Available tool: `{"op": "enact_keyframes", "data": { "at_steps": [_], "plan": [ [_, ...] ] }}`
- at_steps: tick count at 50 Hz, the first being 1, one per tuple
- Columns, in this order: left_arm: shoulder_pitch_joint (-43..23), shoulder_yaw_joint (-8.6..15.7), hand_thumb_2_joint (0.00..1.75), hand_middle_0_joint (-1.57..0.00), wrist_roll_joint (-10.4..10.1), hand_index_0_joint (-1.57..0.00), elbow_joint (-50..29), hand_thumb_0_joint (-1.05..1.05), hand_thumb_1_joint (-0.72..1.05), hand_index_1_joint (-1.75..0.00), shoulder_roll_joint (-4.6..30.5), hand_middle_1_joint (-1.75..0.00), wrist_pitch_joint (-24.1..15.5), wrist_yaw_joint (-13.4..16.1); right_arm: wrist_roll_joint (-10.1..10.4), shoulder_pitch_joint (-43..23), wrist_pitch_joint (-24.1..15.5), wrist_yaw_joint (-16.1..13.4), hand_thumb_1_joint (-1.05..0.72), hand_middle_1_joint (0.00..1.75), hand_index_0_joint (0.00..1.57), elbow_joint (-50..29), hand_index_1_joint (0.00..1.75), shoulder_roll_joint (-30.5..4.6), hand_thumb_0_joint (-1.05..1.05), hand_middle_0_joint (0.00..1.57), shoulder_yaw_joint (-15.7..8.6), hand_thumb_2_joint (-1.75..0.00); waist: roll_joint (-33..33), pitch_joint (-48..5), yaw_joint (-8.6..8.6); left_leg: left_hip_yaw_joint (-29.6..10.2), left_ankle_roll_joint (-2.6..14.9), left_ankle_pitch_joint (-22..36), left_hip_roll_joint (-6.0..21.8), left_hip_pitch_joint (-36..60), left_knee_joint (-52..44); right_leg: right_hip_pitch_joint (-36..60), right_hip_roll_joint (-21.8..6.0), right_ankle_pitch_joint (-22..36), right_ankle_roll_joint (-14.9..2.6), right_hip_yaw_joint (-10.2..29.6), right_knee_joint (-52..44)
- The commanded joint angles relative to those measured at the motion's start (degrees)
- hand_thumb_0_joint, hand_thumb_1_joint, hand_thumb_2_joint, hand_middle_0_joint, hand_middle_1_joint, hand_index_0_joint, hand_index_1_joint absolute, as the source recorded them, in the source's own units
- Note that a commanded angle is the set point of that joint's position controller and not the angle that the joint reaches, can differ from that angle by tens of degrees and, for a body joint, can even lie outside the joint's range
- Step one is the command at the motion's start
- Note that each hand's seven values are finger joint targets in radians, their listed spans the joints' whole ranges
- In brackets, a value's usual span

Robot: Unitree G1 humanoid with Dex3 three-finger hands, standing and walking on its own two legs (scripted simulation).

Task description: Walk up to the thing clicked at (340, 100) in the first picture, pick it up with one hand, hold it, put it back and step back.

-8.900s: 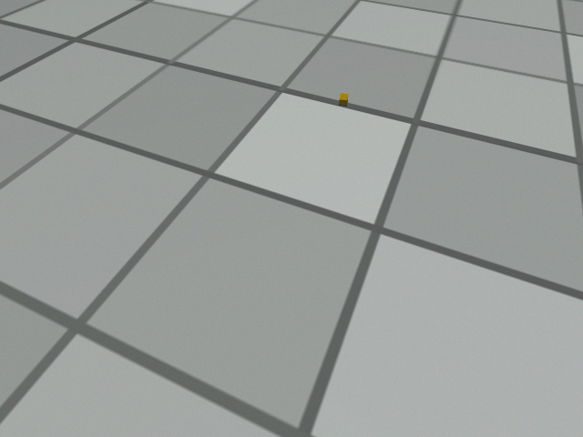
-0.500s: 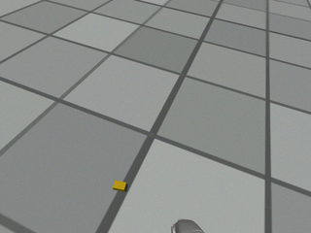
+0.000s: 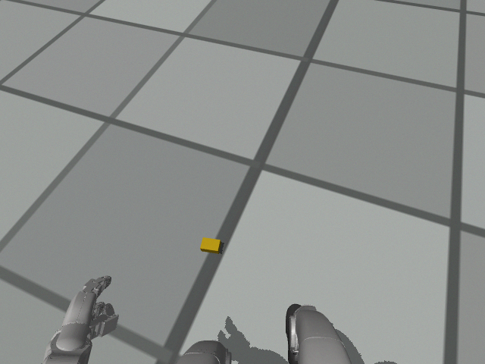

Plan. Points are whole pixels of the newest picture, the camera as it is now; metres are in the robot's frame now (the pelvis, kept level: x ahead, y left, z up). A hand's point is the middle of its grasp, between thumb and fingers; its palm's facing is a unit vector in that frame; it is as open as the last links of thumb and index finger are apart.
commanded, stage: walk up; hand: left
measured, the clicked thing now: (210, 245) +0.56 +0.18 -0.72
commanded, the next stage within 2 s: none
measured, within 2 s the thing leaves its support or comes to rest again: neither
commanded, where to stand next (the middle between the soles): +0.14 -0.02 m, yaw -6 degrees
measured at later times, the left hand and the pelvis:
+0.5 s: hand out of the picture +0.04 +0.26 -0.11, palm faces -0.14 -0.91 -0.40, open 7.4 cm; pelvis -0.03 -0.02 +0.03, yaw -6 degrees
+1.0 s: hand (101, 342) +0.16 +0.28 -0.13, palm faces -0.10 -0.90 -0.42, open 7.4 cm; pelvis +0.04 +0.02 +0.02, yaw -4 degrees
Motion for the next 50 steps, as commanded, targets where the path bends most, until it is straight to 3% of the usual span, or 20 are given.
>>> {"op": "enact_keyframes", "data": {
  "at_steps": [1,3,4,6,8,11,16,19,22,23,25,27,30,38,42,44,45,46,47,50],
  "plan": [
    [2.8,5.0,0.9,-0.2,-0.7,-0.2,-1.1,0.0,0.9,-0.3,15.4,-0.3,0.8,0.5,-2.2,12.7,-1.4,0.4,-0.9,0.3,0.2,1.7,0.3,-12.0,0.0,0.2,-4.9,-0.9,-10.3,-12.4,-0.41,-0.8,3.51,6.7,1.0,9.6,-19.6,0.3,-7.4,-31.7,-3.51,13.4,-5.4],
    [0.0,5.4,0.9,-0.2,-1.6,-0.2,-1.3,0.0,0.9,-0.3,14.1,-0.3,0.5,1.1,-3.1,1.6,-1.3,0.6,-0.9,0.3,0.2,-3.9,0.3,-20.9,0.0,0.2,-6.0,-0.9,15.0,-2.1,-2.56,-34.8,14.61,-12.4,23.1,-17.1,-41.6,-3.1,9.6,-32.0,0.39,7.7,26.5],
    [-2.5,6.8,0.9,-0.2,-0.9,-0.2,-0.7,0.0,0.9,-0.3,17.3,-0.3,0.3,1.2,-2.7,-5.6,-2.3,0.1,-0.9,0.3,0.2,-5.2,0.3,-21.7,0.0,0.2,-6.1,-0.9,13.0,3.3,-1.3,-38.6,18.83,-12.8,26.9,-27.8,-45.1,2.7,8.1,-31.0,0.39,14.5,35.4],
    [3.5,6.1,0.9,-0.2,-2.3,-0.2,3.3,0.0,0.9,-0.3,14.8,-0.3,0.5,0.0,-3.9,-11.6,-4.2,-1.1,-0.9,0.3,0.2,-5.9,0.3,-14.7,0.0,0.2,-4.1,-0.9,1.4,1.1,4.09,-18.6,11.73,7.9,15.0,-19.8,-34.0,1.5,10.1,-21.2,-0.3,17.9,41.4],
    [13.2,5.5,0.9,-0.2,-2.1,-0.2,5.7,0.0,0.9,-0.3,14.2,-0.3,0.3,-1.1,-3.0,-6.5,-6.1,-1.6,-0.9,0.3,0.2,-4.3,0.3,-13.6,0.0,0.2,-4.3,-0.9,1.1,-7.0,5.29,-12.2,5.75,0.2,10.9,-2.4,-33.5,-1.9,10.6,-15.1,-0.54,14.8,37.0],
    [11.5,5.5,0.9,-0.2,-0.9,-0.2,4.0,0.0,0.9,-0.3,16.1,-0.3,-2.2,-3.1,-2.5,1.9,-7.2,0.2,-0.9,0.3,0.2,-3.1,0.3,-15.8,0.0,0.2,-6.4,-0.9,9.0,-14.9,-1.01,-18.5,11.11,-12.7,14.2,23.0,-34.2,-8.9,6.7,-19.3,2.51,8.1,24.6],
    [4.1,4.3,0.9,-0.2,-0.6,-0.2,2.3,0.0,0.9,-0.3,15.5,-0.3,-5.0,-3.8,-2.6,11.8,-7.5,0.5,-0.9,0.3,0.2,-1.9,0.3,-16.1,0.0,0.2,-6.2,-0.9,6.3,-6.6,-7.3,-16.9,14.48,1.9,17.1,26.1,-34.7,-8.6,5.3,-26.4,2.0,8.6,8.9],
    [10.0,3.7,0.9,-0.2,-1.0,-0.2,4.3,0.0,0.9,-0.3,14.7,-0.3,-6.0,-3.9,-2.1,8.1,-7.3,1.2,-0.9,0.3,0.2,-4.3,0.3,-17.5,0.0,0.2,-6.1,-0.9,11.0,-4.9,-4.07,-13.6,15.78,3.8,18.0,17.5,-34.8,0.8,3.2,-27.3,0.31,5.0,2.6],
    [24.1,4.2,0.9,-0.2,-1.3,-0.2,9.5,0.0,0.9,-0.3,14.2,-0.3,-7.0,-3.7,-2.0,-0.5,-6.4,2.0,-0.9,0.3,0.2,-7.3,0.3,-15.9,0.0,0.2,-5.6,-0.9,9.8,-8.2,3.91,-3.0,11.74,5.4,12.0,3.2,-25.7,23.5,4.9,-15.1,-0.93,-0.3,-12.1],
    [29.6,5.2,0.9,-0.2,-1.4,-0.2,11.6,0.0,0.9,-0.3,16.3,-0.3,-7.3,-3.0,-1.8,-1.0,-6.0,2.0,-0.9,0.3,0.2,-8.2,0.3,-12.7,0.0,0.2,-4.6,-0.9,1.7,-9.4,6.17,0.7,9.14,3.4,7.8,-4.3,-16.0,33.4,5.5,-12.5,-0.6,1.9,-14.9],
    [32.0,7.1,0.9,-0.2,-0.5,-0.2,9.5,0.0,0.9,-0.3,23.9,-0.3,-7.8,-1.8,-1.2,-1.8,-5.4,2.0,-0.9,0.3,0.2,-10.8,0.3,-7.7,0.0,0.2,-3.0,-0.9,-14.0,-6.9,7.57,0.4,2.73,-2.2,-1.1,-27.2,8.7,37.2,-14.8,-38.9,-5.9,38.7,-25.8],
    [22.6,6.5,0.9,-0.2,-0.7,-0.2,5.9,0.0,0.9,-0.3,25.6,-0.3,-7.8,-1.7,-1.0,-1.4,-5.5,2.2,-0.9,0.3,0.2,-9.8,0.3,-14.3,0.0,0.2,-5.0,-0.9,-8.6,1.7,4.31,-6.7,2.82,2.8,3.6,-24.9,8.3,24.0,-19.6,-49.9,-12.8,43.6,-30.2],
    [19.1,5.2,0.9,-0.2,-2.1,-0.2,4.8,0.0,0.9,-0.3,20.2,-0.3,-8.9,-1.1,-0.5,5.5,-5.7,2.9,-0.9,0.3,0.2,-5.2,0.3,-13.6,0.0,0.2,-5.3,-0.9,-7.6,1.4,0.72,-7.5,1.5,11.7,4.3,-20.2,6.8,23.8,-11.2,-26.1,-7.67,23.2,-26.1],
    [17.0,3.5,0.9,-0.2,-1.6,-0.2,2.1,0.0,0.9,-0.3,16.4,-0.3,-8.9,1.2,-0.7,3.2,-3.7,2.9,-0.9,0.3,0.2,-6.2,0.3,-7.7,0.0,0.2,-4.3,-0.9,-14.5,-1.9,0.74,-0.7,0.5,20.3,2.3,-5.9,-4.2,16.4,-7.3,30.8,-7.01,3.2,-13.9],
    [13.4,2.5,0.9,-0.2,-3.0,-0.2,0.7,0.0,0.9,-0.3,15.9,-0.3,-5.4,1.5,0.0,1.7,-4.2,1.3,-0.9,0.3,0.2,-4.3,0.3,-8.1,0.0,0.2,-3.8,-0.9,-15.9,-5.2,0.69,5.8,1.6,26.4,0.0,2.6,-16.1,16.1,-5.5,25.0,-5.46,2.8,-1.1],
    [14.7,2.0,0.9,-0.2,-3.9,-0.2,0.8,0.0,0.9,-0.3,14.8,-0.3,-4.0,1.6,-0.3,4.8,-4.5,0.4,-0.9,0.3,0.2,-3.0,0.3,-10.5,0.0,0.2,-4.6,-0.9,-6.4,-9.7,-1.31,6.8,2.95,44.1,-1.4,9.3,-24.1,17.4,-0.9,16.0,-2.52,2.2,12.1],
    [17.2,1.7,0.9,-0.2,-4.9,-0.2,0.4,0.0,0.9,-0.3,12.8,-0.3,-3.9,1.7,-0.7,7.0,-4.8,0.0,-0.9,0.3,0.2,-3.5,0.3,-14.1,0.0,0.2,-5.5,-0.9,0.9,-15.8,-2.63,0.2,7.12,66.0,6.1,16.0,-22.3,15.2,3.7,4.1,-0.15,2.7,23.4],
    [20.5,1.7,0.9,-0.2,-5.7,-0.2,0.5,0.0,0.9,-0.3,11.1,-0.3,-3.4,2.2,-0.8,7.2,-4.7,-0.2,-0.9,0.3,0.2,-4.9,0.3,-16.1,0.0,0.2,-6.0,-0.9,8.8,-20.9,-1.21,-15.1,13.7,81.0,17.5,23.6,-20.7,7.4,10.3,-30.9,0.61,5.9,33.8],
    [22.4,1.5,0.9,-0.2,-5.3,-0.2,1.7,0.0,0.9,-0.3,11.5,-0.3,-2.5,3.1,0.6,5.1,-4.5,-0.4,-0.9,0.3,0.2,-5.6,0.3,-16.6,0.0,0.2,-6.1,-0.9,10.1,-24.1,-0.31,-22.6,20.47,83.0,23.7,22.7,-22.0,6.5,8.7,-36.4,-0.23,8.3,39.8],
    [19.1,2.5,0.9,-0.2,-4.5,-0.2,3.4,0.0,0.9,-0.3,15.0,-0.3,-0.8,2.4,0.2,-3.1,-3.3,-1.4,-0.9,0.3,0.2,-8.2,0.3,-12.1,0.0,0.2,-5.2,-0.9,3.7,-19.6,1.14,-10.2,13.82,53.4,16.0,8.4,-24.1,8.6,5.7,-30.6,-0.89,12.5,41.2]
  ]
}}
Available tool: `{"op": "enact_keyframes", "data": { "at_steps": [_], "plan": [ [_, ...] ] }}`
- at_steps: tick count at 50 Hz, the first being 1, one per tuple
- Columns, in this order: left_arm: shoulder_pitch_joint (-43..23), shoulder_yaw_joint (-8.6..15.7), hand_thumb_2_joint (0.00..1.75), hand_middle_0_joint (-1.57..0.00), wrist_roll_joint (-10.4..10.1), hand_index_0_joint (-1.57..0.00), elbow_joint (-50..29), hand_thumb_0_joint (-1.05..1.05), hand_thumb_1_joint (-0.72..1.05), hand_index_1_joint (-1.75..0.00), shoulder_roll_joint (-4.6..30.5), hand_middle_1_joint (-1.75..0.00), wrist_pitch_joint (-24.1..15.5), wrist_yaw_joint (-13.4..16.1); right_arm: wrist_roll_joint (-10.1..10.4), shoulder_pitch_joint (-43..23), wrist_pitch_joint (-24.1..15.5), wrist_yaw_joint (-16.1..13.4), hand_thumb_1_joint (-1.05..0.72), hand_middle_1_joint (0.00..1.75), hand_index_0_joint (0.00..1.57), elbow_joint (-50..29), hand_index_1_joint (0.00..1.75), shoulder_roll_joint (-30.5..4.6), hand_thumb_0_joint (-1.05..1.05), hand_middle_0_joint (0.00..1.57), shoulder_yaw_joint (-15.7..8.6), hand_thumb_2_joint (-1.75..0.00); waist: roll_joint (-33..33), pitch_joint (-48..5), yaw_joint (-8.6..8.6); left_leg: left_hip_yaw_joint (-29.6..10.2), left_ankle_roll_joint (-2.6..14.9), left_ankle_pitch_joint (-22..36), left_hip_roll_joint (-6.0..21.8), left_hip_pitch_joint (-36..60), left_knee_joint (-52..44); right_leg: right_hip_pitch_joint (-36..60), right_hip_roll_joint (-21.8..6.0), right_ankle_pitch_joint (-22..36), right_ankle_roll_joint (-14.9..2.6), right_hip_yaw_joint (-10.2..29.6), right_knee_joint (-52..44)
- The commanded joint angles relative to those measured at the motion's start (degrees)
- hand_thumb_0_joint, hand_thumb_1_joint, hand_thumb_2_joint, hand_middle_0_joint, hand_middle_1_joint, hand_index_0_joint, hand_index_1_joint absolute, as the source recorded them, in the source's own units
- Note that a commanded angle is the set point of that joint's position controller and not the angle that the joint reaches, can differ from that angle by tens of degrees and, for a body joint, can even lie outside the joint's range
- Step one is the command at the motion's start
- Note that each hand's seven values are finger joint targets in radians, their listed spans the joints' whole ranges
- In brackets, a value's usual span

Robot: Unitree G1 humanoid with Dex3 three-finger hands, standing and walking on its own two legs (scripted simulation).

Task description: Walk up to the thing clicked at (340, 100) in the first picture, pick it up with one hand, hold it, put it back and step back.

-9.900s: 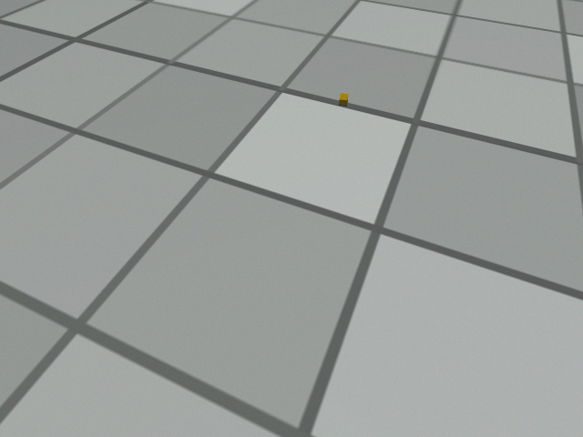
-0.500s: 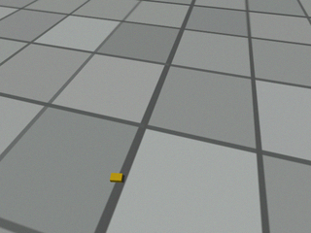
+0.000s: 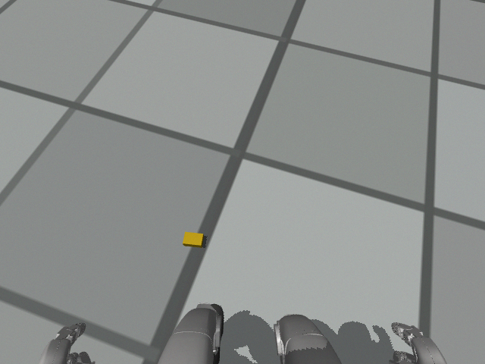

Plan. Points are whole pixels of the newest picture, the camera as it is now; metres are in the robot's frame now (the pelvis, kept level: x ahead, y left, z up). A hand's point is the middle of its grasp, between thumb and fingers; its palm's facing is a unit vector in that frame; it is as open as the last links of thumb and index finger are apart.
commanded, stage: walk up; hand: left
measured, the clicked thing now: (193, 239) +0.51 +0.20 -0.73
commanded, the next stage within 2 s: none
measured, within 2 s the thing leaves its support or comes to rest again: neither
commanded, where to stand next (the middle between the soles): +0.10 -0.03 m, yaw -2 degrees
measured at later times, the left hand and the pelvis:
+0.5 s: hand out of the picture -0.06 +0.25 -0.12, palm faces -0.05 -0.92 -0.40, open 7.4 cm; pelvis -0.07 -0.03 +0.02, yaw -5 degrees
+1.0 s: hand out of the picture +0.08 +0.29 -0.14, palm faces -0.01 -0.94 -0.34, open 7.4 cm; pelvis +0.01 +0.01 +0.02, yaw +0 degrees
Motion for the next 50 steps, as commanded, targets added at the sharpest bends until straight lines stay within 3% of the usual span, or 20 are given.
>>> {"op": "enact_keyframes", "data": {
  "at_steps": [1,4,9,14,15,16,17,18,20,21,22,25,29,33,36,38,40,41,46,50],
  "plan": [
    [11.2,3.9,0.9,-0.2,0.5,-0.2,-0.4,0.0,0.9,-0.3,11.3,-0.3,1.3,0.1,0.0,1.4,-0.5,-3.0,-0.9,0.3,0.2,-5.4,0.3,-15.0,0.0,0.2,-5.0,-0.9,6.8,-24.2,1.08,-10.9,10.12,26.0,14.3,14.0,-9.4,-1.5,1.2,3.3,-1.42,3.7,10.0],
    [10.6,4.1,0.9,-0.2,1.9,-0.2,-0.6,0.0,0.9,-0.3,9.8,-0.3,2.6,-0.9,-0.1,2.7,-1.4,-3.8,-0.9,0.3,0.2,-4.4,0.3,-15.8,0.0,0.2,-5.2,-0.9,5.1,-23.6,0.39,-14.2,10.82,11.3,15.9,15.5,-10.7,-3.8,1.5,5.8,-0.31,3.5,4.2],
    [9.0,5.9,0.9,-0.2,3.9,-0.2,-1.7,0.0,0.9,-0.3,10.6,-0.3,2.9,-2.6,-1.1,2.6,-2.4,-4.9,-0.9,0.3,0.2,-4.6,0.3,-18.4,0.0,0.2,-6.1,-0.9,8.7,-20.6,0.07,-16.5,13.12,4.4,21.7,12.4,-11.5,-2.4,-1.9,3.0,0.03,1.5,-7.7],
    [20.7,8.1,0.9,-0.2,4.7,-0.2,3.0,0.0,0.9,-0.3,10.0,-0.3,2.8,-6.0,-2.6,-2.3,-1.4,-4.0,-0.9,0.3,0.2,-5.4,0.3,-20.1,0.0,0.2,-6.1,-0.9,12.2,-18.9,4.74,-9.7,5.15,-29.3,14.6,-9.4,-15.9,17.4,0.3,4.1,-3.21,-7.7,-27.3],
    [23.6,8.6,0.9,-0.2,5.2,-0.2,3.9,0.0,0.9,-0.3,10.6,-0.3,2.6,-6.2,-2.4,-2.5,-1.1,-4.1,-0.9,0.3,0.2,-5.6,0.3,-17.6,0.0,0.2,-5.5,-0.9,6.0,-17.4,6.57,-5.8,2.13,-34.6,11.2,-14.0,-7.9,17.4,-1.2,0.9,-4.32,-3.8,-32.1],
    [21.6,9.0,0.9,-0.2,6.0,-0.2,2.4,0.0,0.9,-0.3,13.6,-0.3,2.4,-5.9,-1.6,-2.1,-1.0,-4.2,-0.9,0.3,0.2,-6.2,0.3,-13.2,0.0,0.2,-4.1,-0.9,-11.3,-12.0,6.88,2.1,-0.56,-35.9,2.2,-20.1,9.6,7.0,-11.6,-19.9,-8.54,17.2,-47.4],
    [12.1,9.7,0.9,-0.2,6.3,-0.2,-1.7,0.0,0.9,-0.3,20.8,-0.3,2.1,-5.4,-1.2,-6.4,-1.2,-5.0,-0.9,0.3,0.2,-6.3,0.3,-15.1,0.0,0.2,-5.4,-0.9,-15.1,-6.0,7.56,-3.7,-2.27,-25.0,-5.4,-14.2,25.2,-12.5,-23.3,-31.6,-14.12,35.5,-60.3],
    [3.1,9.3,0.9,-0.2,6.2,-0.2,-5.0,0.0,0.9,-0.3,21.0,-0.3,1.5,-5.1,-1.4,-3.9,-1.8,-5.3,-0.9,0.3,0.2,-4.7,0.3,-18.0,0.0,0.2,-6.4,-0.9,-9.8,-3.2,3.08,-8.3,-2.01,-19.9,-0.9,-6.6,29.8,-20.2,-25.5,-29.0,-16.03,36.5,-60.7],
    [1.2,7.2,0.9,-0.2,5.8,-0.2,-4.0,0.0,0.9,-0.3,12.1,-0.3,-0.2,-4.1,0.3,2.4,-2.6,-3.8,-0.9,0.3,0.2,0.1,0.3,-15.0,0.0,0.2,-4.9,-0.9,-1.1,-6.3,1.27,-7.2,-1.46,-13.1,-3.0,-4.4,28.9,-9.7,-14.1,-2.5,-10.98,15.3,-51.1],
    [2.1,7.4,0.9,-0.2,5.8,-0.2,-2.5,0.0,0.9,-0.3,11.3,-0.3,-0.9,-3.9,0.3,6.7,-2.7,-3.1,-0.9,0.3,0.2,1.0,0.3,-13.6,0.0,0.2,-4.5,-0.9,-1.8,-10.9,-0.44,-6.1,-1.37,-12.1,-3.9,-5.6,30.3,-0.8,-11.4,-0.1,-9.24,10.3,-50.3],
    [5.0,8.1,0.9,-0.2,5.6,-0.2,-1.9,0.0,0.9,-0.3,12.8,-0.3,-1.4,-4.2,0.1,9.7,-2.9,-2.6,-0.9,0.3,0.2,1.0,0.3,-13.6,0.0,0.2,-4.5,-0.9,-5.2,-14.4,0.24,-4.3,-2.06,-12.0,-3.7,-9.5,29.9,9.0,-10.4,-2.2,-7.63,10.2,-51.6],
    [12.5,9.2,0.9,-0.2,5.3,-0.2,-2.2,0.0,0.9,-0.3,16.1,-0.3,-3.3,-4.9,-0.2,3.6,-4.3,-0.9,-0.9,0.3,0.2,-2.1,0.3,-17.1,0.0,0.2,-4.6,-0.9,-8.8,-12.2,6.21,-4.8,-2.51,-13.5,-0.3,-21.5,18.5,25.7,-16.1,-14.4,-11.32,19.9,-52.7],
    [20.5,8.0,0.9,-0.2,4.0,-0.2,0.8,0.0,0.9,-0.3,13.2,-0.3,-4.4,-4.7,-1.1,-0.9,-5.2,0.2,-0.9,0.3,0.2,-3.8,0.3,-14.2,0.0,0.2,-3.6,-0.9,-6.8,-7.7,8.21,-4.7,-2.06,-16.4,0.3,-20.0,8.9,31.2,-18.0,11.9,-11.54,15.1,-49.9],
    [14.7,7.6,0.9,-0.2,3.9,-0.2,-2.2,0.0,0.9,-0.3,15.8,-0.3,-4.2,-5.4,-0.6,4.9,-5.2,1.3,-0.9,0.3,0.2,-2.6,0.3,-14.6,0.0,0.2,-4.1,-0.9,-11.4,-9.1,4.23,-0.1,-0.88,-15.7,1.4,-3.4,2.0,17.0,-16.0,5.1,-11.62,8.2,-52.4],
    [8.0,6.3,0.9,-0.2,3.7,-0.2,-4.6,0.0,0.9,-0.3,14.6,-0.3,-3.2,-5.7,-0.2,15.0,-6.3,0.7,-0.9,0.3,0.2,1.3,0.3,-14.9,0.0,0.2,-5.1,-0.9,-8.3,-11.7,-1.82,4.4,-0.34,-2.9,-1.0,17.4,-8.3,3.0,-11.4,7.4,-9.1,-1.6,-43.2],
    [11.1,4.3,0.9,-0.2,4.0,-0.2,-4.7,0.0,0.9,-0.3,9.1,-0.3,-2.4,-5.9,-0.8,24.6,-7.1,-1.3,-0.9,0.3,0.2,3.2,0.3,-17.8,0.0,0.2,-7.1,-0.9,2.9,-16.7,-5.7,-3.2,1.17,-8.4,1.4,35.0,-9.5,-10.6,-6.0,8.9,-5.6,-7.0,-21.3],
    [12.9,4.7,0.9,-0.2,3.9,-0.2,-5.1,0.0,0.9,-0.3,9.7,-0.3,-1.3,-5.5,-1.4,23.9,-7.9,-2.5,-0.9,0.3,0.2,0.2,0.3,-25.2,0.0,0.2,-7.9,-0.9,7.1,-14.8,-4.97,-44.0,11.11,-35.1,24.7,26.8,-24.7,-21.2,-1.3,1.4,-2.83,-0.8,-0.8],
    [11.3,5.6,0.9,-0.2,3.9,-0.2,-4.5,0.0,0.9,-0.3,14.8,-0.3,-1.1,-5.3,-0.1,20.0,-7.8,-2.5,-0.9,0.3,0.2,-0.6,0.3,-25.3,0.0,0.2,-7.9,-0.9,2.6,-10.2,-3.99,-46.0,15.22,-38.1,26.8,20.3,-26.8,-19.0,-4.8,3.2,-3.16,2.3,0.3],
    [14.8,6.3,0.9,-0.2,3.7,-0.2,-0.5,0.0,0.9,-0.3,13.5,-0.3,-0.1,-6.0,0.4,16.0,-9.3,-4.1,-0.9,0.3,0.2,-1.1,0.3,-19.3,0.0,0.2,-5.2,-0.9,1.7,-6.0,1.27,-16.0,7.73,6.3,16.1,11.6,-18.2,-12.0,-7.8,14.1,-0.62,2.3,-4.3],
    [11.0,5.0,0.9,-0.2,1.4,-0.2,-1.0,0.0,0.9,-0.3,8.3,-0.3,1.4,-4.4,-0.5,6.2,-7.7,-4.7,-0.9,0.3,0.2,-3.6,0.3,-15.7,0.0,0.2,-3.2,-0.9,11.6,-5.5,2.77,-3.1,10.13,42.8,13.2,0.9,-13.9,-2.1,-2.7,16.6,0.81,0.2,-5.5]
  ]
}}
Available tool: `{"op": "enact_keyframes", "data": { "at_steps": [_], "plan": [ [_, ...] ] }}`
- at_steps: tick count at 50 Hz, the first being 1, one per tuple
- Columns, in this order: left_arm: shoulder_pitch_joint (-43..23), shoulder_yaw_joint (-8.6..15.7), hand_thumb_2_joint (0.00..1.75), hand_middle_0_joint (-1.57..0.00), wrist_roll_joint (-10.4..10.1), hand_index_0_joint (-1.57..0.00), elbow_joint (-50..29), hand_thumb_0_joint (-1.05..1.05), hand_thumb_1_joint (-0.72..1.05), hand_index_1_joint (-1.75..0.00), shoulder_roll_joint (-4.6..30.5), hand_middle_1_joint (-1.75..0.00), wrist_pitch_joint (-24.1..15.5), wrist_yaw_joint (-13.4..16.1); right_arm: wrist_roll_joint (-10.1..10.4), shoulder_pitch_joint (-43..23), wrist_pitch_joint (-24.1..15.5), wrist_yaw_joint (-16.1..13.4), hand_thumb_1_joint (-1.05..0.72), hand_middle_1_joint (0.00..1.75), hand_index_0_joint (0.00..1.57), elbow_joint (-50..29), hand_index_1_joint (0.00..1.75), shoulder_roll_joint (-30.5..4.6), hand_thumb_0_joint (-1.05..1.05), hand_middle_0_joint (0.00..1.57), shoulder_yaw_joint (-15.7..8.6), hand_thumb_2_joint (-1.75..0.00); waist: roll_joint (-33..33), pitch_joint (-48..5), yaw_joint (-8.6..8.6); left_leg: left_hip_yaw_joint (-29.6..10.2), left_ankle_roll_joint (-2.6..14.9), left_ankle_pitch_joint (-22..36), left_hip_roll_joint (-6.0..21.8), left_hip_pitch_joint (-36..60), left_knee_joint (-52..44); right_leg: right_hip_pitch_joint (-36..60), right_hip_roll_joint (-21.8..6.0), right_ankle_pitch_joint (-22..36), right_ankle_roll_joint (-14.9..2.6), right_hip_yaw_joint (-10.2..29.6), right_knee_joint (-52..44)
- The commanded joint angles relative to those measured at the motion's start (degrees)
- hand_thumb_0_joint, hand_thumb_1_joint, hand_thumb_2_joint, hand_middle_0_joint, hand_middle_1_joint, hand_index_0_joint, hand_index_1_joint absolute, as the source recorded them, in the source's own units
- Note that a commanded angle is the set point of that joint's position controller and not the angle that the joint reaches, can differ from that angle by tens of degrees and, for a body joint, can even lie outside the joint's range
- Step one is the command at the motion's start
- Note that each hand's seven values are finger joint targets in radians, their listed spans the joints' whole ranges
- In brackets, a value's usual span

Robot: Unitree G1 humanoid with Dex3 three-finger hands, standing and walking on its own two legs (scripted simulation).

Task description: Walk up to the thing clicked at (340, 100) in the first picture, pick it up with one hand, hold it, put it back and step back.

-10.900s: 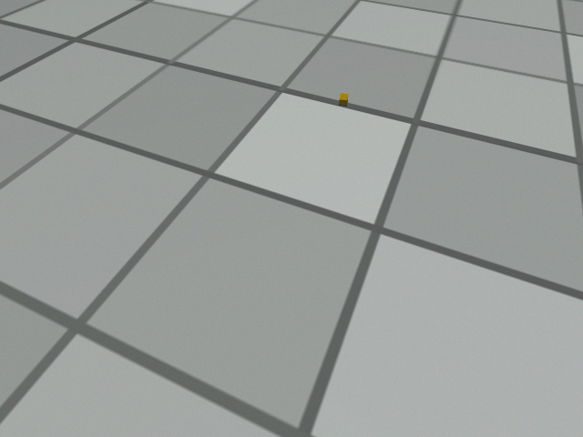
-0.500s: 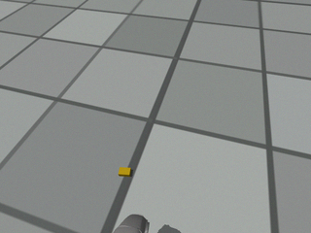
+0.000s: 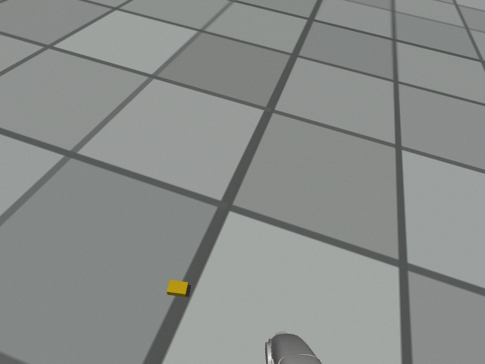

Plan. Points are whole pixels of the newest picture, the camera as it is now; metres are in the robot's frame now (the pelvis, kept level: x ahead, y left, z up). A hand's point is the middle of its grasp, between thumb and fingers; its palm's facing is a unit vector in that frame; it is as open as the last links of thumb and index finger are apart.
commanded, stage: walk up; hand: left
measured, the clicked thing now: (177, 288) +0.50 +0.20 -0.75
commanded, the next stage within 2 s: none
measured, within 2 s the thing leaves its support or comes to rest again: neither
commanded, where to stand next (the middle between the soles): +0.09 -0.03 m, yaw -1 degrees
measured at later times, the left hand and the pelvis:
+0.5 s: hand out of the picture +0.10 +0.23 -0.14, palm faces +0.01 -0.90 -0.44, open 7.4 cm; pelvis -0.04 -0.03 -0.02, yaw +2 degrees
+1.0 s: hand out of the picture +0.02 +0.22 -0.14, palm faces +0.00 -0.90 -0.43, open 7.4 cm; pelvis +0.01 -0.08 -0.01, yaw +1 degrees
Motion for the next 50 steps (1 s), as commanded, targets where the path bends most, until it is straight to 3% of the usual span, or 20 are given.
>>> {"op": "enact_keyframes", "data": {
  "at_steps": [1,5,9,11,12,13,16,19,23,26,27,28,29,30,34,41,44,47,48,50],
  "plan": [
    [2.8,1.4,0.9,-0.2,-2.6,-0.2,-1.8,0.0,0.9,-0.3,5.2,-0.3,0.2,2.4,-0.2,-7.7,0.9,-2.0,-0.9,0.3,0.2,-5.6,0.3,-14.8,0.0,0.2,-4.2,-0.9,20.6,4.7,2.25,-3.1,10.89,53.5,12.9,-15.1,-8.1,7.3,3.0,0.8,1.08,-1.1,0.9],
    [-1.4,1.0,0.9,-0.2,-2.9,-0.2,-2.0,0.0,0.9,-0.3,7.3,-0.3,-0.8,3.8,-0.4,-7.6,5.0,-1.0,-0.9,0.3,0.2,-6.7,0.3,-14.8,0.0,0.2,-4.8,-0.9,23.4,-3.9,-1.09,-2.2,9.35,41.8,8.5,-4.0,-0.7,8.0,2.7,3.9,1.67,-6.4,-13.6],
    [0.7,1.3,0.9,-0.2,-0.8,-0.2,0.1,0.0,0.9,-0.3,7.9,-0.3,-2.3,4.4,1.8,-7.5,7.4,-0.6,-0.9,0.3,0.2,-6.5,0.3,-14.1,0.0,0.2,-4.7,-0.9,12.2,-12.4,1.73,-3.6,5.89,25.9,7.4,-0.5,15.9,18.4,4.2,17.0,1.0,-6.4,-35.3],
    [-2.4,3.0,0.9,-0.2,0.8,-0.2,-2.4,0.0,0.9,-0.3,13.1,-0.3,-3.0,4.5,2.9,-1.4,7.5,-0.7,-0.9,0.3,0.2,-5.8,0.3,-8.0,0.0,0.2,-2.5,-0.9,-8.8,-14.9,0.47,-3.2,0.87,-18.3,-2.5,-17.2,31.1,29.7,-13.8,51.4,-6.07,13.8,-31.4],
    [-4.9,2.6,0.9,-0.2,0.7,-0.2,-4.4,0.0,0.9,-0.3,13.9,-0.3,-2.4,4.5,2.6,-1.1,8.1,-2.1,-0.9,0.3,0.2,-5.1,0.3,-10.6,0.0,0.2,-3.5,-0.9,-8.6,-14.5,1.47,-6.6,0.36,-24.3,-3.9,-17.8,38.1,25.9,-18.7,59.1,-15.59,18.5,-31.3],
    [-5.8,2.7,0.9,-0.2,0.4,-0.2,-5.0,0.0,0.9,-0.3,14.0,-0.3,-2.3,4.7,2.0,-1.9,8.3,-2.8,-0.9,0.3,0.2,-4.8,0.3,-12.8,0.0,0.2,-4.3,-0.9,-9.3,-14.3,1.48,-7.9,0.13,-24.2,-2.4,-16.2,41.6,21.9,-20.4,56.2,-17.96,21.1,-31.6],
    [-8.3,1.8,0.9,-0.2,0.4,-0.2,-5.6,0.0,0.9,-0.3,9.4,-0.3,-1.7,5.2,2.6,-3.7,8.9,-2.0,-0.9,0.3,0.2,-3.2,0.3,-14.4,0.0,0.2,-5.1,-0.9,-3.7,-13.0,0.49,-10.3,-0.93,-17.1,-5.1,-17.1,47.6,19.4,-11.5,47.4,-12.92,9.7,-29.3],
    [-7.3,1.7,0.9,-0.2,0.7,-0.2,-5.6,0.0,0.9,-0.3,7.4,-0.3,-1.9,6.0,1.7,-3.4,8.7,-1.8,-0.9,0.3,0.2,-2.7,0.3,-14.1,0.0,0.2,-4.4,-0.9,-1.5,-15.8,1.82,-10.1,-2.17,-12.9,-4.4,-19.6,46.0,23.9,-10.5,35.7,-13.38,9.3,-28.5],
    [-7.7,2.2,0.9,-0.2,2.3,-0.2,-4.9,0.0,0.9,-0.3,8.6,-0.3,-2.0,5.0,0.5,-4.7,6.3,-0.3,-0.9,0.3,0.2,-0.7,0.3,-13.5,0.0,0.2,-3.8,-0.9,-8.1,-14.5,2.85,-2.0,-2.52,-15.8,-0.5,-15.2,16.8,23.5,-9.7,-11.2,-11.96,9.9,-36.4],
    [-9.2,3.0,0.9,-0.2,1.5,-0.2,-3.5,0.0,0.9,-0.3,12.0,-0.3,-0.7,3.7,-0.6,2.1,5.5,0.5,-0.9,0.3,0.2,3.8,0.3,-13.4,0.0,0.2,-4.3,-0.9,-9.0,-9.6,-0.58,1.4,0.46,-10.4,-0.8,0.3,-5.1,10.2,-10.2,-15.9,-8.71,9.1,-35.0],
    [-5.9,2.1,0.9,-0.2,1.2,-0.2,-2.4,0.0,0.9,-0.3,9.8,-0.3,-0.4,3.7,-1.5,1.1,5.5,0.7,-0.9,0.3,0.2,4.6,0.3,-13.7,0.0,0.2,-4.9,-0.9,-1.8,-6.2,0.1,-2.0,1.71,-8.4,-0.9,5.6,-7.1,1.6,-7.2,-18.8,-5.4,7.1,-29.7],
    [-4.1,1.0,0.9,-0.2,0.6,-0.2,-2.0,0.0,0.9,-0.3,6.3,-0.3,-0.5,3.9,-2.7,-1.4,5.6,0.9,-0.9,0.3,0.2,3.7,0.3,-16.2,0.0,0.2,-5.4,-0.9,12.9,-2.8,0.17,-18.1,4.51,-19.7,7.0,6.2,-14.2,-8.8,-1.4,-17.1,-1.88,1.0,-16.5],
    [-9.7,2.1,0.9,-0.2,1.2,-0.2,-5.9,0.0,0.9,-0.3,6.7,-0.3,-1.3,2.7,-2.8,1.2,4.1,1.3,-0.9,0.3,0.2,1.2,0.3,-24.4,0.0,0.2,-7.7,-0.9,20.0,0.4,-4.46,-45.0,10.56,-52.2,21.8,5.4,-26.6,-24.4,8.5,-15.1,0.1,-6.6,-2.4],
    [-18.7,3.8,0.9,-0.2,2.2,-0.2,-5.8,0.0,0.9,-0.3,12.5,-0.3,-2.2,2.8,-1.4,-0.6,3.5,1.5,-0.9,0.3,0.2,1.8,0.3,-27.4,0.0,0.2,-8.4,-0.9,17.4,9.9,-6.85,-53.8,15.39,-60.9,27.9,-6.6,-32.8,-25.4,2.7,-11.5,0.33,4.8,0.1],
    [-6.2,3.0,0.9,-0.2,-0.2,-0.2,0.7,0.0,0.9,-0.3,9.1,-0.3,-3.7,0.7,-1.7,-4.8,0.4,0.8,-0.9,0.3,0.2,1.6,0.3,-16.4,0.0,0.2,-5.7,-0.9,9.8,6.6,-0.8,-20.3,4.91,-13.0,13.6,7.8,-22.0,-18.6,3.4,5.6,-0.27,4.0,-1.9],
    [-2.9,2.5,0.9,-0.2,-0.2,-0.2,0.1,0.0,0.9,-0.3,9.0,-0.3,-3.4,-1.2,-1.2,-8.8,1.8,2.0,-0.9,0.3,0.2,-1.3,0.3,-17.6,0.0,0.2,-6.5,-0.9,22.7,1.7,-0.03,-7.9,7.47,-20.7,12.0,-6.3,-23.8,7.0,0.6,8.1,2.47,-4.3,-14.6],
    [-3.1,1.9,0.9,-0.2,-0.1,-0.2,1.2,0.0,0.9,-0.3,8.6,-0.3,-4.5,-0.3,-1.1,-5.3,2.9,2.2,-0.9,0.3,0.2,-1.0,0.3,-16.6,0.0,0.2,-5.7,-0.9,20.3,2.8,-1.16,-6.5,9.18,-14.2,11.8,-5.6,-17.2,10.8,0.5,4.3,1.15,-5.3,-23.7],
    [8.9,2.3,0.9,-0.2,0.4,-0.2,5.9,0.0,0.9,-0.3,9.9,-0.3,-6.5,1.7,-0.7,-0.7,4.2,2.2,-0.9,0.3,0.2,-1.2,0.3,-13.4,0.0,0.2,-4.3,-0.9,6.5,-3.5,2.84,-2.5,7.86,5.5,8.0,-2.6,9.7,24.3,3.5,4.6,0.54,-7.0,-37.2],
    [13.2,3.3,0.9,-0.2,0.6,-0.2,7.0,0.0,0.9,-0.3,13.3,-0.3,-7.3,2.4,-0.3,2.9,4.3,2.4,-0.9,0.3,0.2,-2.0,0.3,-10.3,0.0,0.2,-3.3,-0.9,-2.1,-6.1,3.17,-2.2,6.2,-0.3,5.3,-9.5,21.3,31.0,-0.2,1.0,0.19,1.6,-37.2],
    [12.2,3.7,0.9,-0.2,0.4,-0.2,4.7,0.0,0.9,-0.3,18.2,-0.3,-7.7,2.9,-0.1,0.9,4.7,2.2,-0.9,0.3,0.2,-4.0,0.3,-13.9,0.0,0.2,-4.0,-0.9,-4.6,-3.9,2.85,-6.7,3.08,-16.2,-0.3,-26.0,35.0,30.3,-20.7,-5.3,-12.04,37.2,-46.1]
  ]
}}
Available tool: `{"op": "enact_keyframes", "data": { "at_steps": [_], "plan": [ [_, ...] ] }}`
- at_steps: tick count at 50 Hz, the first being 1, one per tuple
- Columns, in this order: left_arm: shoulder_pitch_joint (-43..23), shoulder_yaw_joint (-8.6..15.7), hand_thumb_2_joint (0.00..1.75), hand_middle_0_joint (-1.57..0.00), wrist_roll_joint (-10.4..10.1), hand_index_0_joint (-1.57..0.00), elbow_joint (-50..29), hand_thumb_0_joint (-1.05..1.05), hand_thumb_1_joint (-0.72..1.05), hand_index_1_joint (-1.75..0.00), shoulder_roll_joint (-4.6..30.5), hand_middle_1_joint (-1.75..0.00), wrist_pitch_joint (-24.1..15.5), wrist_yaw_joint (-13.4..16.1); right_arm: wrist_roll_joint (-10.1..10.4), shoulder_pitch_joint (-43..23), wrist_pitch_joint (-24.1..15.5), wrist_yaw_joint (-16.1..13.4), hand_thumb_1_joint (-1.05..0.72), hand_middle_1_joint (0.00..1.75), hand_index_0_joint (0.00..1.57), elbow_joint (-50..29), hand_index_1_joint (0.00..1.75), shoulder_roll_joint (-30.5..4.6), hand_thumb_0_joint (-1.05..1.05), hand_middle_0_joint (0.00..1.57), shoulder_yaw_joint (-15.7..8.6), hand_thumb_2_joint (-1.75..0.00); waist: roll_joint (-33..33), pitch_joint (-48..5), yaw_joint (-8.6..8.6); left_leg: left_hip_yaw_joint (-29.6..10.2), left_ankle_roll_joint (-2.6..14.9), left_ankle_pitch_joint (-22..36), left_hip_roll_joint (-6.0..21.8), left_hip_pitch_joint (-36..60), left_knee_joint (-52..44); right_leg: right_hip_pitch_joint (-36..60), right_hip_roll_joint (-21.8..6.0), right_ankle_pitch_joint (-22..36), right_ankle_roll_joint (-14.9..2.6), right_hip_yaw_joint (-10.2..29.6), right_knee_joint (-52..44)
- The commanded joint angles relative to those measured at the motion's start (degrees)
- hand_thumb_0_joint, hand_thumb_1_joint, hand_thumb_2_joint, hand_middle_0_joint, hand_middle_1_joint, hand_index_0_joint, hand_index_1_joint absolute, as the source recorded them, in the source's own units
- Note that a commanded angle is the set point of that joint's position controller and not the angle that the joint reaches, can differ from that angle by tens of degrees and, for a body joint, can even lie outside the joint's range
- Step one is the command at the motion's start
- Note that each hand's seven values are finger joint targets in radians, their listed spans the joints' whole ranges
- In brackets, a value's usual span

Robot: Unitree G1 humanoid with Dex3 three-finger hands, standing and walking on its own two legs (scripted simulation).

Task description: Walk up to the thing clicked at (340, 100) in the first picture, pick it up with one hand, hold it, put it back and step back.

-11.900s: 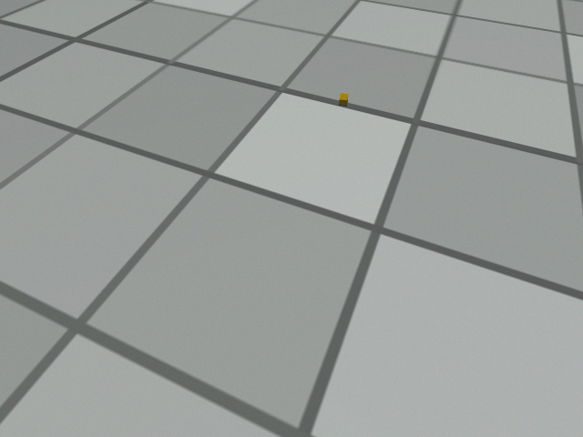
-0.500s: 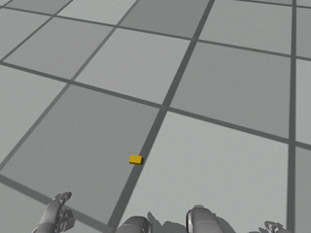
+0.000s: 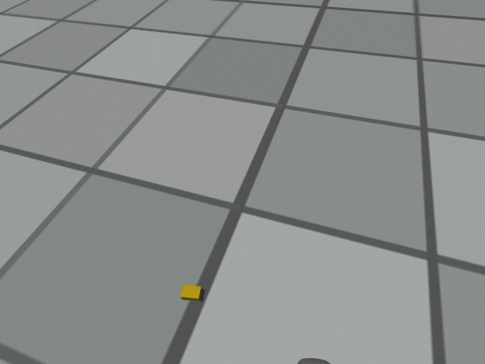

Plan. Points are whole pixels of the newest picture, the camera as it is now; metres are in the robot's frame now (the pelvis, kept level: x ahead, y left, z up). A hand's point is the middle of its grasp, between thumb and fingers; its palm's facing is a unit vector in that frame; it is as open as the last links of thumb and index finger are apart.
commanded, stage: walk up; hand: left
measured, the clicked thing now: (191, 293) +0.49 +0.27 -0.74
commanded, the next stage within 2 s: none
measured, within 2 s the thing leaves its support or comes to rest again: neither
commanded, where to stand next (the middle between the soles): +0.08 +0.04 m, yaw -2 degrees
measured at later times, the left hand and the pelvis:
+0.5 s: hand out of the picture +0.14 +0.32 -0.15, palm faces -0.04 -0.91 -0.41, open 7.4 cm; pelvis +0.04 +0.04 +0.00, yaw +0 degrees
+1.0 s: hand out of the picture +0.12 +0.30 -0.13, palm faces -0.09 -0.93 -0.35, open 7.4 cm; pelvis +0.03 +0.05 +0.02, yaw -4 degrees
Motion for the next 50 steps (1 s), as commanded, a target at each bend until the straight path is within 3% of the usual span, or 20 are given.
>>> {"op": "enact_keyframes", "data": {
  "at_steps": [1,4,10,12,15,18,20,21,22,26,30,33,34,35,36,38,39,41,45,50],
  "plan": [
    [6.7,4.8,0.9,-0.2,-0.9,-0.2,-4.5,0.0,0.9,-0.3,22.4,-0.3,-3.5,2.3,0.4,-1.9,-1.1,-0.8,-0.9,0.3,0.2,-7.3,0.3,-10.5,0.0,0.2,-2.2,-0.9,-12.7,1.6,2.86,-5.9,1.77,-4.2,-2.6,-29.3,24.0,12.7,-25.9,-14.3,-15.57,44.9,-24.0],
    [1.6,3.4,0.9,-0.2,-1.7,-0.2,-6.4,0.0,0.9,-0.3,17.6,-0.3,-4.3,3.1,1.7,1.7,-0.7,0.3,-0.9,0.3,0.2,-4.5,0.3,-9.6,0.0,0.2,-2.7,-0.9,-9.8,3.6,-0.6,-6.3,0.94,6.6,-1.2,-24.0,20.4,8.1,-15.4,-1.5,-7.87,21.7,-21.7],
    [-0.2,1.6,0.9,-0.2,-0.8,-0.2,-8.8,0.0,0.9,-0.3,13.4,-0.3,-4.3,4.7,1.1,-1.5,1.2,0.0,-0.9,0.3,0.2,-4.5,0.3,-4.5,0.0,0.2,-2.2,-0.9,-14.2,1.6,-0.23,-1.1,-2.42,12.6,-1.6,-15.0,8.4,1.3,-12.2,38.3,-9.73,5.7,-14.6],
    [-1.1,1.3,0.9,-0.2,-1.0,-0.2,-9.3,0.0,0.9,-0.3,12.8,-0.3,-3.8,4.9,1.3,-3.8,0.9,0.0,-0.9,0.3,0.2,-4.9,0.3,-3.7,0.0,0.2,-1.9,-0.9,-15.2,-1.0,0.42,1.7,-2.25,15.1,-1.9,-12.1,2.7,3.1,-11.8,42.2,-9.34,4.0,-11.3],
    [-1.9,1.2,0.9,-0.2,-1.5,-0.2,-10.0,0.0,0.9,-0.3,14.2,-0.3,-2.5,5.1,1.3,-6.8,0.7,-0.3,-0.9,0.3,0.2,-5.2,0.3,-4.0,0.0,0.2,-2.1,-0.9,-15.7,-3.8,1.27,3.2,-1.58,15.5,-3.1,-9.0,-1.1,3.8,-12.2,38.8,-9.32,5.6,-6.1],
    [-4.3,0.7,0.9,-0.2,-2.2,-0.2,-11.1,0.0,0.9,-0.3,13.5,-0.3,-1.1,5.6,0.3,-3.3,0.1,-0.7,-0.9,0.3,0.2,-3.7,0.3,-5.4,0.0,0.2,-2.9,-0.9,-10.5,-5.6,-1.63,2.1,0.23,23.9,-3.9,-1.5,-14.5,0.3,-10.6,27.0,-7.01,6.6,3.6],
    [0.2,-0.5,0.9,-0.2,-3.3,-0.2,-10.8,0.0,0.9,-0.3,8.9,-0.3,-0.2,5.9,-0.4,-5.3,-0.5,-0.9,-0.9,0.3,0.2,-5.5,0.3,-11.8,0.0,0.2,-4.2,-0.9,7.1,-9.2,-0.13,-16.6,6.79,50.2,11.8,5.7,-17.3,-8.1,1.9,-6.2,-1.61,2.6,16.8],
    [0.2,-0.2,0.9,-0.2,-3.4,-0.2,-9.6,0.0,0.9,-0.3,10.3,-0.3,0.7,6.8,0.8,-6.4,-0.4,-0.8,-0.9,0.3,0.2,-5.7,0.3,-11.9,0.0,0.2,-3.9,-0.9,9.1,-11.7,-0.94,-19.9,13.88,48.9,15.4,3.9,-16.8,-5.6,2.5,-23.5,-2.06,4.4,22.3],
    [-0.9,-0.5,0.9,-0.2,-2.9,-0.2,-8.6,0.0,0.9,-0.3,11.0,-0.3,0.9,7.0,0.5,-7.0,0.1,-0.8,-0.9,0.3,0.2,-5.4,0.3,-11.1,0.0,0.2,-4.0,-0.9,8.7,-10.9,-1.1,-20.3,14.62,43.2,15.0,0.6,-17.7,-4.7,0.6,-23.7,-2.11,5.8,21.8],
    [-1.6,0.5,0.9,-0.2,-2.5,-0.2,-6.9,0.0,0.9,-0.3,11.6,-0.3,1.2,5.7,0.5,-10.5,0.4,-1.3,-0.9,0.3,0.2,-6.9,0.3,-8.0,0.0,0.2,-2.9,-0.9,8.2,-8.3,-0.24,-9.7,9.35,32.9,7.2,-3.3,-16.4,-5.4,1.2,-16.9,-2.3,4.8,22.5],
    [-2.1,0.2,0.9,-0.2,-1.4,-0.2,-5.3,0.0,0.9,-0.3,10.1,-0.3,0.7,4.9,0.5,-10.6,0.4,-1.4,-0.9,0.3,0.2,-6.4,0.3,-8.1,0.0,0.2,-2.3,-0.9,6.7,-9.3,-0.54,-11.7,10.08,26.1,9.4,-2.2,-15.3,-0.8,0.0,-15.0,-0.95,1.6,6.9],
    [-0.7,0.6,0.9,-0.2,0.0,-0.2,-2.5,0.0,0.9,-0.3,9.5,-0.3,0.2,4.6,1.2,-12.3,0.7,-1.2,-0.9,0.3,0.2,-5.7,0.3,-6.7,0.0,0.2,-1.2,-0.9,3.0,-6.7,1.61,-9.5,6.09,17.7,7.8,-12.5,-13.2,11.2,0.8,-3.9,-2.43,2.2,-8.8],
    [-1.7,1.1,0.9,-0.2,0.6,-0.2,-3.0,0.0,0.9,-0.3,11.0,-0.3,-0.3,4.6,1.6,-11.1,0.6,-1.1,-0.9,0.3,0.2,-5.3,0.3,-4.7,0.0,0.2,-0.3,-0.9,-1.9,-6.0,1.31,-8.2,3.12,15.8,6.1,-16.8,-10.5,13.4,-3.5,-6.0,-4.07,10.7,-12.9],
    [-4.7,1.4,0.9,-0.2,1.2,-0.2,-4.0,0.0,0.9,-0.3,13.4,-0.3,-0.8,4.5,1.9,-11.3,0.3,-0.9,-0.9,0.3,0.2,-5.3,0.3,-2.7,0.0,0.2,0.3,-0.9,-10.4,-3.4,0.17,-3.4,-0.23,9.5,0.7,-20.2,-5.8,9.2,-13.1,-10.5,-8.16,26.0,-18.1],
    [-11.4,1.3,0.9,-0.2,0.9,-0.2,-5.2,0.0,0.9,-0.3,16.7,-0.3,-0.6,4.1,1.8,-13.6,0.4,-1.5,-0.9,0.3,0.2,-4.0,0.3,-4.9,0.0,0.2,-0.5,-0.9,-12.8,-0.5,-0.16,-0.8,-0.49,-0.5,-2.7,-11.7,-1.0,-5.4,-18.7,-13.3,-12.69,28.4,-19.5],
    [-16.9,-0.2,0.9,-0.2,0.2,-0.2,-6.2,0.0,0.9,-0.3,12.2,-0.3,-0.4,3.5,1.4,-10.1,-0.4,-1.1,-0.9,0.3,0.2,-0.9,0.3,-6.3,0.0,0.2,-1.1,-0.9,-8.3,1.0,-3.82,-1.7,-0.4,5.2,-1.1,0.1,-5.9,-13.0,-13.2,-11.6,-8.94,18.4,-15.2],
    [-15.8,-0.5,0.9,-0.2,-0.4,-0.2,-5.3,0.0,0.9,-0.3,10.6,-0.3,-0.7,3.5,1.8,-11.5,-1.0,-0.8,-0.9,0.3,0.2,-0.5,0.3,-6.2,0.0,0.2,-0.6,-0.9,-6.0,0.3,-3.45,-2.1,0.07,14.6,-0.7,-1.4,-13.0,-6.6,-8.4,-4.8,-5.39,11.3,-13.2],
    [-12.4,-0.6,0.9,-0.2,-0.8,-0.2,-3.0,0.0,0.9,-0.3,9.8,-0.3,-1.0,3.2,2.0,-13.8,-1.7,-0.7,-0.9,0.3,0.2,0.3,0.3,-5.3,0.0,0.2,0.1,-0.9,-7.5,-4.0,-1.01,-6.3,1.59,20.9,2.4,-0.5,-16.8,-0.3,-5.8,2.6,-2.86,9.9,-12.6],
    [-12.7,-0.8,0.9,-0.2,-0.8,-0.2,-1.3,0.0,0.9,-0.3,9.6,-0.3,0.2,2.4,1.2,-14.2,-1.7,-0.5,-0.9,0.3,0.2,2.8,0.3,-6.6,0.0,0.2,0.6,-0.9,-6.7,-0.1,-0.42,-7.4,0.48,1.9,2.1,-6.1,-22.6,-0.5,-5.7,-17.0,-3.41,11.4,-17.2],
    [-11.1,-1.0,0.9,-0.2,-1.2,-0.2,1.6,0.0,0.9,-0.3,9.1,-0.3,-0.1,2.4,1.2,-14.8,-2.5,-0.6,-0.9,0.3,0.2,5.5,0.3,-5.4,0.0,0.2,1.7,-0.9,-3.2,-3.0,0.47,-7.4,-0.03,8.0,3.0,-5.5,-26.2,6.7,-5.2,-3.8,-3.58,9.6,-17.2]
  ]
}}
